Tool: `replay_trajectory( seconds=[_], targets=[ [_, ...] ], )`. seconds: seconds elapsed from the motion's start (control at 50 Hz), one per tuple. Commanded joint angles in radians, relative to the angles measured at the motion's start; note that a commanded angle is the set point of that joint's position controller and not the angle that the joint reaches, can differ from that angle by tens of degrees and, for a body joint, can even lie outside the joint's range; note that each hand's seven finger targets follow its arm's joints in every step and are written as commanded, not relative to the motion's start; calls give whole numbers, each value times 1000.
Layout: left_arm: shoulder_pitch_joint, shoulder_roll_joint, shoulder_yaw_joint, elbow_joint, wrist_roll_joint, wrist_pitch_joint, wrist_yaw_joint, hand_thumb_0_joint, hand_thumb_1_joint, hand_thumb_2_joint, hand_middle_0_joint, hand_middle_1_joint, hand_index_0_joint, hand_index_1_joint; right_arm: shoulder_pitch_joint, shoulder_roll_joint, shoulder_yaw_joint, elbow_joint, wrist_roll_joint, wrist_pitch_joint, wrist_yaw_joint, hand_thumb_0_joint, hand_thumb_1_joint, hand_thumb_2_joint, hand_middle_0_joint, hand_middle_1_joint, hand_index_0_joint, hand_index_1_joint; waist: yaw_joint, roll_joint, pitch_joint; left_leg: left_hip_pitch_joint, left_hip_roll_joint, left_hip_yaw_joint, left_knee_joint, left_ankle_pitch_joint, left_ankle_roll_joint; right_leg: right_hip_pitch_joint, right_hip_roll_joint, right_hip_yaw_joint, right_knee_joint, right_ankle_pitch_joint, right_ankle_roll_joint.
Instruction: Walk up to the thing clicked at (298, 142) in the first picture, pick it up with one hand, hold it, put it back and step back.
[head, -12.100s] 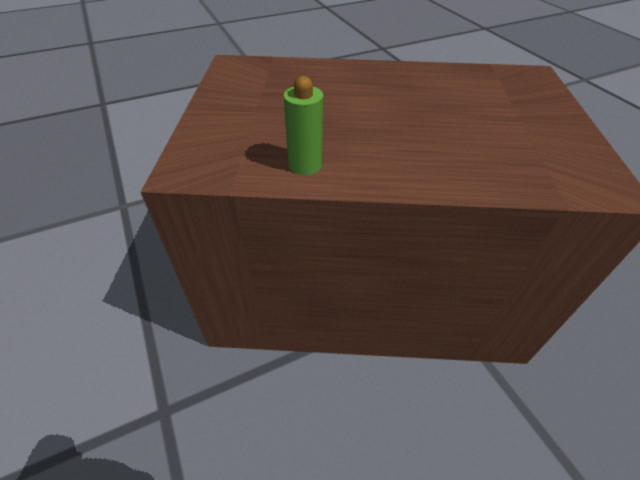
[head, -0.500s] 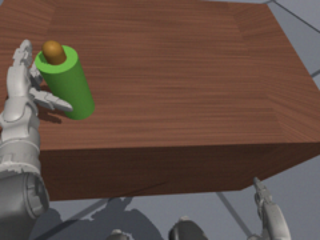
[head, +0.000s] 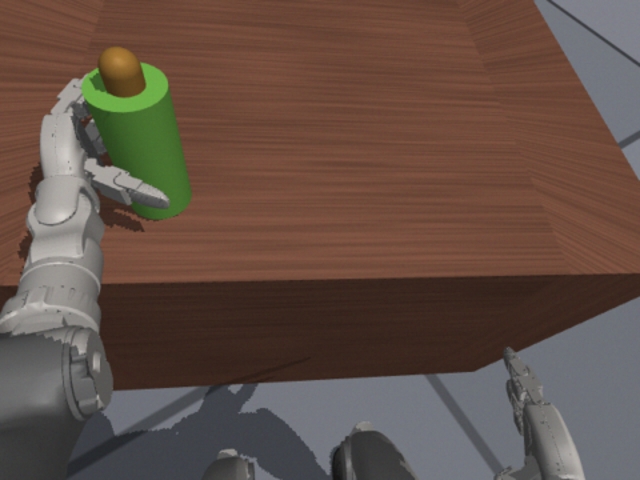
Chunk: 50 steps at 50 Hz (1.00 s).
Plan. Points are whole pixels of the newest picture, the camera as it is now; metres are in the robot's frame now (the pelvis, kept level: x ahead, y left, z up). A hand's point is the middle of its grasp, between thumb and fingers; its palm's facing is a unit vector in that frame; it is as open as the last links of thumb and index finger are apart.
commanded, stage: close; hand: left
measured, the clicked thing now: (142, 137) +0.50 +0.16 +0.10
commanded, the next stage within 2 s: settle in 0.48 s
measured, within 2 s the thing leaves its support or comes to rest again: leaves its support in 1.06 s
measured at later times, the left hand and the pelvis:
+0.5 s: hand (133, 160) +0.50 +0.18 +0.07, palm faces +0.10 -1.00 -0.01, open 10.7 cm; pelvis +0.00 +0.00 +0.00, yaw +0 degrees
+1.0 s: hand (144, 158) +0.50 +0.17 +0.07, palm faces +0.07 -1.00 -0.03, open 11.1 cm; pelvis +0.01 +0.00 +0.01, yaw -1 degrees
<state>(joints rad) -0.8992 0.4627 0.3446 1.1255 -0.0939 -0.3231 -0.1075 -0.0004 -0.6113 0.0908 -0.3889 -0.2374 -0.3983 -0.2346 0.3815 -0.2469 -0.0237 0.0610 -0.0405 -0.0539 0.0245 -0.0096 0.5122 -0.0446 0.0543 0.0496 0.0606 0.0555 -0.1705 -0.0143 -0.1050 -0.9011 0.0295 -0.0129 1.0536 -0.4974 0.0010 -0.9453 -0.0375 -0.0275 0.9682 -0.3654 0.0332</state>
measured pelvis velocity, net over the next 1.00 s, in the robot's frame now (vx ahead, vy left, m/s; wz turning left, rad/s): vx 0.01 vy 0.00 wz -0.01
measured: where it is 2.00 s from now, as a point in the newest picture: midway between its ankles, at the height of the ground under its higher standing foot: outside the picture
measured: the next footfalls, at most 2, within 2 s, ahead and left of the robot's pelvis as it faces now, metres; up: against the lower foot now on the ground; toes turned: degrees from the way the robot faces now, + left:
none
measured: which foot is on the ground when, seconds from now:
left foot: down 0.00-1.00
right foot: down 0.00-1.00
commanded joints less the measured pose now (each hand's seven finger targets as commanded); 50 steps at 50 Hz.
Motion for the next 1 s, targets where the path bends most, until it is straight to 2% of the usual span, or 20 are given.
replay_trajectory(
  seconds=[0.0,0.02,0.06,0.08,0.14,0.22,0.34,0.38,0.42,0.46,0.52,0.56,0.6,0.62,0.68,0.72,0.84,0.88,0.94,0.98],
  targets=[
    [-440,157,3,-212,7,-72,3,0,-591,180,-512,-341,-518,-338,42,-163,-102,-199,-2,-51,-12,0,531,-44,49,49,48,49,-41,137,-493,262,-6,-21,-137,326,-16,236,47,-14,-64,219,-60],
    [-467,152,-6,-248,5,-78,3,0,-587,210,-541,-374,-546,-373,18,-135,-78,-223,1,-51,-11,0,530,-45,49,49,48,49,-31,151,-523,263,-12,-12,-132,328,-15,269,43,-7,-63,230,-57],
    [-495,194,9,-283,2,-85,5,0,-553,258,-592,-433,-597,-431,6,-146,-99,-197,4,-48,-21,0,526,-45,49,49,48,49,-20,173,-522,256,-14,-10,-143,289,-17,279,42,-5,-67,201,-58],
    [-473,204,14,-264,7,-83,7,0,-533,282,-629,-466,-634,-464,30,-176,-132,-192,1,-46,-27,0,520,-47,49,49,48,49,-42,158,-535,256,-11,-10,-139,288,-14,281,42,-3,-64,210,-57],
    [-471,231,34,-274,4,-84,9,0,-443,375,-737,-572,-743,-570,6,-134,-79,-186,3,-44,-26,0,516,-47,49,49,48,49,-10,163,-522,239,-12,-12,-146,291,-17,293,42,-7,-67,201,-57],
    [-431,150,3,-213,3,-85,-3,0,-363,473,-840,-683,-848,-680,45,-137,-88,-160,-1,-41,-24,0,514,-48,49,49,48,49,-47,146,-473,244,-8,-12,-130,326,-15,232,48,-12,-61,226,-58],
    [-430,154,-3,-286,-2,-88,4,0,-231,621,-1009,-856,-1020,-851,41,-137,-93,-157,1,-41,-23,0,514,-47,49,49,48,49,-19,169,-504,270,-10,-13,-145,273,-19,235,47,-13,-70,175,-60],
    [-401,130,-6,-258,-5,-77,10,0,-192,679,-1067,-918,-1077,-914,35,-157,-110,-181,3,-44,-28,0,513,-48,49,49,48,49,-35,131,-495,263,-4,-20,-149,273,-19,239,50,-18,-70,178,-59],
    [-429,133,-13,-320,-10,-84,10,0,-151,724,-1119,-966,-1128,-964,33,-124,-78,-166,4,-41,-27,0,508,-49,49,49,48,49,-16,151,-537,270,-12,-8,-139,307,-14,282,43,-9,-68,214,-56],
    [-368,139,-6,-266,-7,-74,11,0,-87,868,-1185,-1082,-1189,-1085,38,-150,-111,-171,9,-38,-35,0,510,-52,48,49,48,49,-22,100,-494,237,-13,-2,-142,295,-8,293,44,-7,-70,225,-54],
    [-345,107,-14,-254,-9,-79,3,0,-14,1022,-1295,-1226,-1299,-1233,25,-100,-53,-147,8,-38,-25,0,509,-54,48,49,48,49,-9,114,-469,223,-14,-2,-128,329,-8,274,41,-5,-62,244,-54],
    [-333,129,1,-242,-7,-82,1,0,-28,1087,-1360,-1308,-1366,-1315,23,-127,-80,-177,10,-38,-26,0,507,-54,48,49,48,49,-22,99,-484,221,-16,1,-123,334,-4,292,40,-1,-60,265,-51],
    [-337,126,-5,-260,-10,-85,-9,0,95,1196,-1286,-1321,-1284,-1343,60,-117,-63,-146,6,-34,-19,0,519,-57,49,50,49,50,-16,142,-508,244,-12,-5,-117,395,-14,281,40,-7,-46,295,-58],
    [-357,165,19,-312,-8,-87,-7,0,68,1197,-1301,-1331,-1297,-1354,31,-121,-70,-175,9,-33,-16,0,514,-58,49,50,49,50,4,174,-568,286,-13,-5,-115,423,-16,302,37,-3,-45,309,-58],
    [-374,145,6,-321,-19,-79,-7,0,34,1219,-1309,-1356,-1308,-1379,43,-155,-112,-160,12,-26,-21,0,516,-58,49,50,49,50,-13,144,-530,297,-5,-12,-128,426,-20,284,44,-11,-51,305,-60],
    [-388,118,-14,-334,-19,-73,-2,0,6,1224,-1321,-1366,-1317,-1391,46,-109,-63,-136,10,-25,-15,0,511,-59,49,50,49,50,2,181,-522,321,-2,-17,-136,424,-25,262,46,-15,-53,272,-63],
    [-462,198,23,-498,-35,-66,14,0,-122,1267,-1360,-1437,-1357,-1466,-13,-131,-91,-180,18,-17,-27,0,501,-62,48,50,48,50,28,185,-624,383,-2,-17,-148,513,-25,366,42,-10,-60,360,-59],
    [-484,164,-3,-533,-47,-60,15,0,-138,1294,-1358,-1454,-1354,-1485,19,-106,-71,-140,19,-14,-31,0,505,-63,49,50,48,50,20,190,-624,382,-7,-8,-153,499,-20,393,38,-3,-66,371,-57],
    [-426,235,56,-512,-45,-48,28,0,-144,1293,-1334,-1447,-1331,-1477,15,-121,-78,-141,22,-6,-39,0,507,-63,49,50,49,50,31,136,-595,355,-13,-1,-167,486,-12,448,34,5,-84,403,-51],
    [-526,193,12,-653,-54,-59,24,0,-117,1327,-1335,-1463,-1332,-1493,26,-88,-60,-130,22,-7,-40,0,512,-62,49,50,49,50,19,193,-644,402,-13,0,-161,528,-14,452,30,7,-82,433,-51]
  ],
)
